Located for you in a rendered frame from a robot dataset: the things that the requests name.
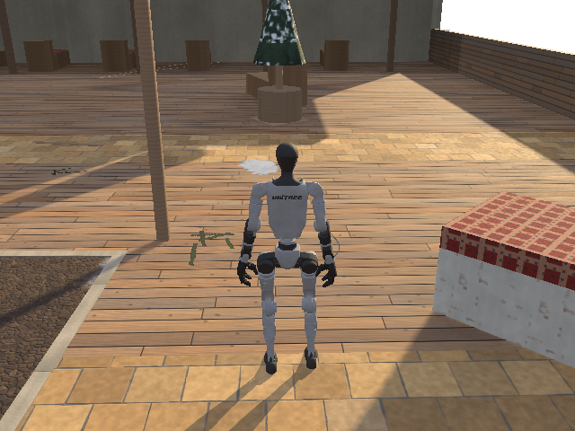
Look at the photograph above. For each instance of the robot right forearm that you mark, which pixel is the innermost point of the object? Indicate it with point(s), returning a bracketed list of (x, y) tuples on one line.
[(326, 244)]

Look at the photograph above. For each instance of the robot right shin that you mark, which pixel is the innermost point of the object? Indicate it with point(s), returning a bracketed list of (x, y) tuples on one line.
[(311, 328)]

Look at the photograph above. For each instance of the robot left hand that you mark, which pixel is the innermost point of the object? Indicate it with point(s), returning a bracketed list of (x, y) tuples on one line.
[(242, 273)]

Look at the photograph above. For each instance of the robot left forearm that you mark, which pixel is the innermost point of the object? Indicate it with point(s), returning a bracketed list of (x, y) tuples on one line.
[(248, 242)]

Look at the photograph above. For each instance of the left robot upper arm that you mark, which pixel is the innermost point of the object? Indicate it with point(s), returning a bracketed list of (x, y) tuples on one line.
[(259, 190)]

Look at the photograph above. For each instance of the robot left thigh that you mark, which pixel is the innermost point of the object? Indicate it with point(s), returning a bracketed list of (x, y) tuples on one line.
[(266, 272)]

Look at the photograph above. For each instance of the right robot upper arm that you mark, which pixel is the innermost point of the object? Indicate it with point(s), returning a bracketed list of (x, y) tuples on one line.
[(315, 190)]

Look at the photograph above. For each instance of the robot right hand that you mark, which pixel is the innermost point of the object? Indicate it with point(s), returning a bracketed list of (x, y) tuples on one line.
[(332, 273)]

